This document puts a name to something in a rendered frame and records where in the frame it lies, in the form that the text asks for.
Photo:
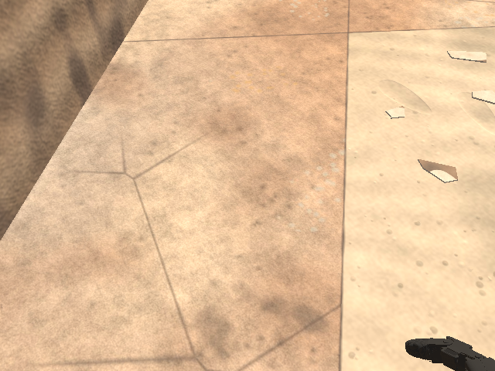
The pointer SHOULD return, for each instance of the right robot hand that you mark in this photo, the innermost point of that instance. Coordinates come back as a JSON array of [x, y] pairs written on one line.
[[453, 353]]

